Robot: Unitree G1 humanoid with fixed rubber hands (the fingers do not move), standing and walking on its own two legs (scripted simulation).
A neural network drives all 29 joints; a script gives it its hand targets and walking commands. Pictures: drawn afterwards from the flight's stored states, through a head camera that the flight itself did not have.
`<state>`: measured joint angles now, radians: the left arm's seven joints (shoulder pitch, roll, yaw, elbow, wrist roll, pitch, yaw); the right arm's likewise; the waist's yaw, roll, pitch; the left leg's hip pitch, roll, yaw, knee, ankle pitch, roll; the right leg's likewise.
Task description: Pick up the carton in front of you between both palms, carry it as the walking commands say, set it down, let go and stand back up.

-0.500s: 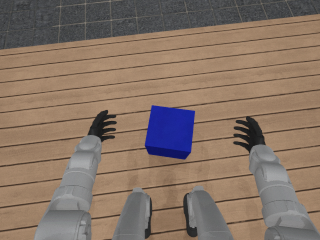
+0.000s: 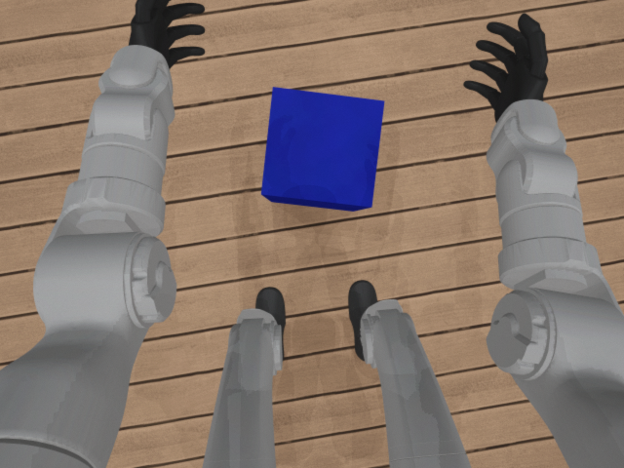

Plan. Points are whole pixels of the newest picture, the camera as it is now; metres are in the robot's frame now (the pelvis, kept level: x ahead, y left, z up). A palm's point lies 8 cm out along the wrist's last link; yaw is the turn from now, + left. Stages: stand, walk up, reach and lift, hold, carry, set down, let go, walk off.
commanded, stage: reach and lift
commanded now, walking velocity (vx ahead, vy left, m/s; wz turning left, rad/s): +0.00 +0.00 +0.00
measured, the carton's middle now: (319, 159) +0.51 -0.03 -0.52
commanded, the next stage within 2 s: none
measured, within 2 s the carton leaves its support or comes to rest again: leaves its support in 1.70 s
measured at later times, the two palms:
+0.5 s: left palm (212, 128) +0.53 +0.16 -0.33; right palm (442, 153) +0.47 -0.23 -0.32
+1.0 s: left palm (233, 145) +0.53 +0.15 -0.46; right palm (411, 162) +0.48 -0.21 -0.46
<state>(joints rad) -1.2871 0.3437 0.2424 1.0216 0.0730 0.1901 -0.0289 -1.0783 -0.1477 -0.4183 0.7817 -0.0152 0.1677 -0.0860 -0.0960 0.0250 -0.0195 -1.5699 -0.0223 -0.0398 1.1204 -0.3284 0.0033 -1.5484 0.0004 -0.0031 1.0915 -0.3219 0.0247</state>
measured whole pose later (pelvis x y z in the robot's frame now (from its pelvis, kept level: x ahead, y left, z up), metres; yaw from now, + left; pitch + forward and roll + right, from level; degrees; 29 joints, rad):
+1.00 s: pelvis -0.04 +0.00 -0.28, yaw -2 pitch +38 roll -3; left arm -1.55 0.46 -0.03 1.20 -0.22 0.06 0.08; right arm -1.44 -0.29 -0.19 1.11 0.21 0.04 -0.14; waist -0.07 -0.02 0.39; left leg -2.27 -0.04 -0.05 2.21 -0.61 -0.02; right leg -2.26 0.03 0.00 2.18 -0.58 0.05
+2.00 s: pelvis -0.04 +0.00 -0.24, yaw -1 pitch +41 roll -2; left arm -1.24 0.14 0.29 0.88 0.08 0.32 0.10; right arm -1.14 -0.07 -0.46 0.75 -0.05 0.31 -0.13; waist -0.05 0.00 -0.01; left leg -2.22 -0.11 -0.07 2.07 -0.57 -0.06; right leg -2.22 0.09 0.06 2.05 -0.55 0.08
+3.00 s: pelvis +0.02 +0.00 +0.02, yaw +0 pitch +26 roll +0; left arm -0.58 -0.10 0.36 0.65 0.20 0.32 0.05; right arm -0.56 0.11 -0.40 0.62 -0.20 0.33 -0.05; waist -0.02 0.00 -0.22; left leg -1.17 -0.10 -0.12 1.15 -0.44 -0.02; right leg -1.17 0.09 0.12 1.14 -0.43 0.04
